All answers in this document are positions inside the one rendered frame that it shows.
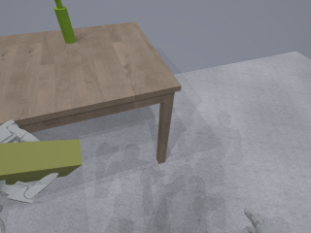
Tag right robot hand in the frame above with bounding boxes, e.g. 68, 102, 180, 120
242, 208, 273, 233

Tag table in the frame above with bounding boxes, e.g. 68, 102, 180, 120
0, 21, 182, 164

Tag sponge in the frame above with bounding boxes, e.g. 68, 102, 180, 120
0, 139, 83, 185

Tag left robot hand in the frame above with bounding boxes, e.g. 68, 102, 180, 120
0, 119, 59, 204

